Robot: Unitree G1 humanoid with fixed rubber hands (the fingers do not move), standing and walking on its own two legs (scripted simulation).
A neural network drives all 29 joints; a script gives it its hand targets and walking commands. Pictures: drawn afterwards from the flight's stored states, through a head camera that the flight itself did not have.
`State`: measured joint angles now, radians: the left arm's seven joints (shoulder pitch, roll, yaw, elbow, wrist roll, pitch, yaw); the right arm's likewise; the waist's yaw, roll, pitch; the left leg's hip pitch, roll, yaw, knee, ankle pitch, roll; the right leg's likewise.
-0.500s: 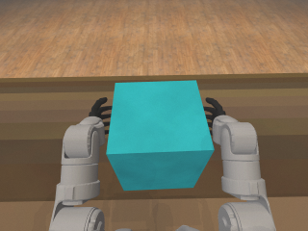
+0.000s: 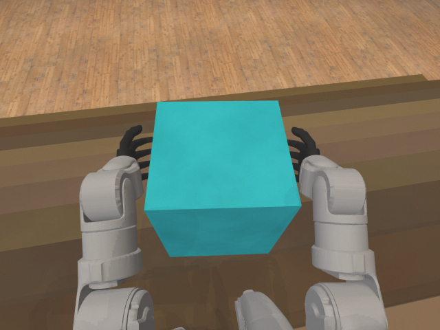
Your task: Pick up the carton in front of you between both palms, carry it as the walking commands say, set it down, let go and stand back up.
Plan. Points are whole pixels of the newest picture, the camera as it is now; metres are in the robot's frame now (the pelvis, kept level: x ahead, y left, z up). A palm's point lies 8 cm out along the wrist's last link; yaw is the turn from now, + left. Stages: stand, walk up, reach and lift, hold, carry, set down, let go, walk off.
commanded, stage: carry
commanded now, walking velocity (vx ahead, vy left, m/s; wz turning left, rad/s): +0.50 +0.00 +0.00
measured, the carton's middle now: (219, 186) +0.36 -0.03 +0.01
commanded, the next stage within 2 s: none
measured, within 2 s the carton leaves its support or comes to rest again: neither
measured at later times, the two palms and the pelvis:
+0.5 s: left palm (156, 119) +0.67 +0.11 -0.12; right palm (254, 108) +0.70 -0.19 -0.12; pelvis +0.34 -0.07 -0.20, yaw +1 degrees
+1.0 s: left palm (175, 84) +1.04 +0.07 -0.29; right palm (245, 82) +1.02 -0.23 -0.29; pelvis +0.69 -0.06 -0.36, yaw +0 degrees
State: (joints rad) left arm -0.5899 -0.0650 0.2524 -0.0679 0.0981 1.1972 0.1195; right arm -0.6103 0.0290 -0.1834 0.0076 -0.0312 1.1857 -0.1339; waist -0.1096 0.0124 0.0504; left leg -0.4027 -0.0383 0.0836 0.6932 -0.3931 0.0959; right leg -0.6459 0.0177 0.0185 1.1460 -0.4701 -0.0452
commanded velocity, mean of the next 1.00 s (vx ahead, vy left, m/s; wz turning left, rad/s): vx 0.13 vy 0.00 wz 0.00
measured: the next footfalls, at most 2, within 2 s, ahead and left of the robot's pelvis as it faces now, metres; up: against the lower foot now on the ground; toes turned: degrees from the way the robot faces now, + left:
right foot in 0.26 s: +0.31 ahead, -0.09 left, -0.16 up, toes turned -1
left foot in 0.68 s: +0.62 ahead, -0.02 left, -0.31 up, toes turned +0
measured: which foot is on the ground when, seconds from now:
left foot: down 0.00-0.26, up 0.28-0.66, down 0.68-1.00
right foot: up 0.00-0.24, down 0.26-0.70, up 0.72-1.00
